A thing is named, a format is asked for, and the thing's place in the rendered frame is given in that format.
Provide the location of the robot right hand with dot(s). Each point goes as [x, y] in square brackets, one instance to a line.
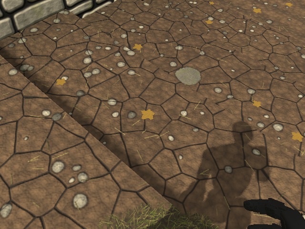
[289, 218]

